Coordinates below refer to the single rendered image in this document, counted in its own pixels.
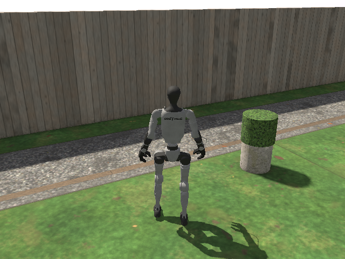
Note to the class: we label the robot right upper arm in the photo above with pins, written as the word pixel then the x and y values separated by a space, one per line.
pixel 192 122

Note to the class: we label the robot right forearm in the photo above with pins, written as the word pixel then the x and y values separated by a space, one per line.
pixel 199 142

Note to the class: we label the right robot hand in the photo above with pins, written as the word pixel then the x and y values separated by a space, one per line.
pixel 197 151

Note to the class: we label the left robot hand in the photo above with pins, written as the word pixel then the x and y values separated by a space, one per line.
pixel 141 154

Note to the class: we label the humanoid robot head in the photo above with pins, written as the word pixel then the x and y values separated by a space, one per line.
pixel 173 93

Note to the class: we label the robot left upper arm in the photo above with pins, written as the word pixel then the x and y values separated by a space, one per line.
pixel 153 123

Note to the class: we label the left robot shin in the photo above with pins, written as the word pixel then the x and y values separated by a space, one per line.
pixel 157 193

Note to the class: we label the robot left forearm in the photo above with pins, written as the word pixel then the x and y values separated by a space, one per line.
pixel 145 144

